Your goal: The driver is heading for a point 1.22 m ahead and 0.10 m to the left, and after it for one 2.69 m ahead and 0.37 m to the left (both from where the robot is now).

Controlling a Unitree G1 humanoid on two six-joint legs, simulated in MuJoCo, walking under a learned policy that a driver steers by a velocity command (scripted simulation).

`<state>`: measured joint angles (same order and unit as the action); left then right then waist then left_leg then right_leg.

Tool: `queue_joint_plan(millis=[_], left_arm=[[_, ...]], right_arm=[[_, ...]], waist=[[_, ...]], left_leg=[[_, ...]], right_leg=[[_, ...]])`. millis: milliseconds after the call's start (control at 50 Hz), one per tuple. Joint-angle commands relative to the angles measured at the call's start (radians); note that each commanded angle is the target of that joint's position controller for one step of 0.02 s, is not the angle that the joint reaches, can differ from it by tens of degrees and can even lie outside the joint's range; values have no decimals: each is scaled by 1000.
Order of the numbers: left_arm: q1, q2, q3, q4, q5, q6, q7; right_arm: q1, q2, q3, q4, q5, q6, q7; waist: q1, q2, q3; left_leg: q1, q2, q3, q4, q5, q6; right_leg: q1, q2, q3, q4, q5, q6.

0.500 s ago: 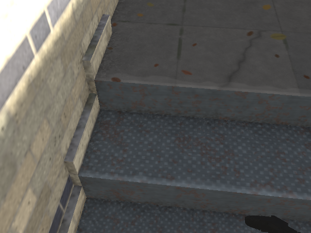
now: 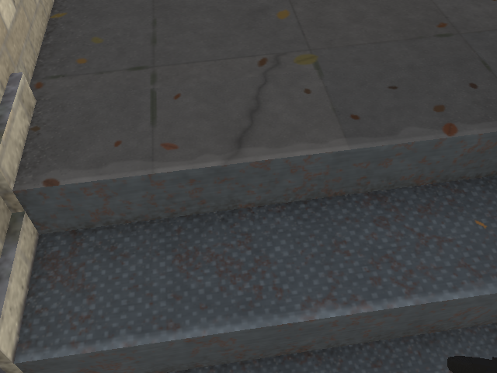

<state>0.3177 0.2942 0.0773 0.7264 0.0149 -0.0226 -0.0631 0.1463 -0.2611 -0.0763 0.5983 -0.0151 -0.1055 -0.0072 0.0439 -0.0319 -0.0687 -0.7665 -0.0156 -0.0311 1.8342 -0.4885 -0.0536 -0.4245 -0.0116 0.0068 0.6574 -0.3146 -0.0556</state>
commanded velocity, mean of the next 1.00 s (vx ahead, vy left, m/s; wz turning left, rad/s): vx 0.05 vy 0.00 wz -0.22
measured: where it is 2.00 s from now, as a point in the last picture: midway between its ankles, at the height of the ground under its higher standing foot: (317, 282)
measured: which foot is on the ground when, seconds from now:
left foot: up 0.00-0.64, down 0.66-1.00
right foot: down 0.00-0.68, up 0.70-1.00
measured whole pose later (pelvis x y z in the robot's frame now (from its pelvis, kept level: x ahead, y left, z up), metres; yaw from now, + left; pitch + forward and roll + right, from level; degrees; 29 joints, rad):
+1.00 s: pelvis +0.21 +0.08 +0.15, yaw -11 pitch +2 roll +1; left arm 0.02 0.15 -0.01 0.68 -0.02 0.03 0.00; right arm 0.37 -0.20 -0.04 0.85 0.00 -0.04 -0.09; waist -0.07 -0.04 0.01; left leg -0.26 0.03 0.00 0.66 -0.43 -0.03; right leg -0.65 0.01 -0.02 0.88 -0.34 -0.01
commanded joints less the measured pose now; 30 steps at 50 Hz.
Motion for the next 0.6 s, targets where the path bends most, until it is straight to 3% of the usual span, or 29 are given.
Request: queue_joint_plan(millis=[20,60,100,120,160,180,240,260,300,320,380,420,440,460,480,500,520,540,560,580,600], left_arm=[[-127,120,9,-72,23,-20,15],[-73,102,-9,-57,39,-37,46],[-8,111,-19,-51,56,-55,56],[43,124,-17,-44,51,-59,61],[150,124,-23,-9,69,-67,59],[182,108,-28,-4,74,-68,57],[136,112,-39,-19,52,-68,62],[158,126,-39,-14,54,-63,66],[147,130,-44,-23,63,-62,67],[161,121,-49,-22,65,-58,68],[245,115,-53,15,54,-54,59],[293,113,-52,46,67,-51,51],[298,107,-56,69,65,-54,61],[301,110,-56,79,71,-53,68],[332,126,-50,102,76,-56,70],[272,146,-41,92,48,-57,57],[248,160,-40,76,44,-52,60],[223,171,-37,60,39,-46,59],[126,158,-44,42,29,-47,47],[32,227,-22,10,18,-49,26],[-9,260,-8,-9,0,-56,13]], right_arm=[[-12,-39,17,-97,-2,1,4],[-30,-31,36,-122,11,15,7],[-40,-45,55,-134,22,20,-2],[-60,-53,64,-150,29,21,-4],[-73,-55,77,-168,34,22,-20],[-57,-49,84,-154,32,30,-26],[-56,-29,95,-136,6,35,-14],[-67,-25,100,-138,2,35,-9],[-87,-33,101,-134,3,40,-3],[-110,-45,102,-146,14,46,-7],[-152,-27,120,-153,3,44,-3],[-175,-17,124,-129,-8,46,2],[-195,6,130,-147,-20,56,7],[-202,10,133,-150,-20,61,7],[-210,4,135,-167,-3,68,6],[-218,37,147,-186,-28,77,18],[-248,39,150,-198,-33,84,27],[-281,36,147,-209,-37,90,39],[-188,62,146,-155,-27,90,60],[-153,31,142,-158,-24,84,78],[-145,-5,133,-141,-25,83,94]], waist=[[-62,-71,-43],[-43,-55,-38],[-9,-83,-54],[13,-104,-37],[40,-99,-27],[53,-91,-19],[42,-90,-5],[48,-113,-3],[53,-94,-6],[62,-80,-13],[95,-87,-45],[122,-88,-41],[103,-123,-32],[98,-120,-25],[91,-105,-29],[34,-46,-32],[23,-38,-5],[5,-80,-2],[-60,-101,11],[-110,-87,1],[-110,-80,-17]], left_leg=[[-213,-11,-28,258,83,13],[-273,-27,-13,263,130,-12],[-345,-35,10,279,147,-43],[-409,-47,21,365,102,-47],[-566,-48,7,439,25,-37],[-621,-38,-4,435,28,-32],[-573,-2,26,402,113,-12],[-565,-13,56,445,109,-8],[-596,1,35,432,146,-8],[-651,14,0,405,142,-15],[-789,41,-11,330,85,-18],[-822,58,-1,287,88,1],[-833,65,-14,293,75,20],[-840,73,-21,281,83,30],[-874,79,-79,324,-16,46],[-806,112,-38,106,-75,67],[-672,110,12,-51,-120,91],[-484,94,60,-155,-214,94],[-205,74,88,-150,-163,85],[-39,61,97,-203,-166,78],[-14,26,116,-321,-252,64]], right_leg=[[66,-254,377,-293,323,-183],[106,-206,324,-278,307,-157],[186,-186,299,-267,384,-188],[231,-205,326,-263,466,-218],[372,-258,387,-221,593,-254],[399,-265,395,-209,554,-254],[289,-235,385,-255,336,-236],[267,-211,388,-264,362,-246],[288,-220,411,-253,389,-246],[317,-231,429,-239,422,-248],[449,-256,456,-235,458,-261],[467,-264,474,-248,455,-259],[445,-285,499,-262,483,-254],[433,-289,496,-271,469,-247],[446,-323,529,-285,468,-233],[411,-306,500,-342,290,-209],[274,-246,467,-402,103,-163],[113,-223,450,-490,-32,-149],[-58,-241,401,-565,-4,-132],[-135,-250,378,-605,-10,-122],[-42,-253,342,-596,39,-125]])
Keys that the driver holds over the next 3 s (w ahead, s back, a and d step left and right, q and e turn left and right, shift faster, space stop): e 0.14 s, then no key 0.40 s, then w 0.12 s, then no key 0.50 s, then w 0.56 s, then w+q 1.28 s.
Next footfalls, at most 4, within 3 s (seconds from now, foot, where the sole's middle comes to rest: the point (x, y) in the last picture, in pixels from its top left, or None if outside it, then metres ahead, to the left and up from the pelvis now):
0.66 left None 0.22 0.22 -0.60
1.06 right None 0.35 -0.05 -0.60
1.34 left None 0.30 0.11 -0.60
1.80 right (370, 257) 0.67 -0.20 -0.44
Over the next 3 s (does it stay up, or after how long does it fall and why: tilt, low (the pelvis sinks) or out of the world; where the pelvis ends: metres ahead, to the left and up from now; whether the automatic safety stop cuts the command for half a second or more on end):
stays up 1.20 -0.19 0.50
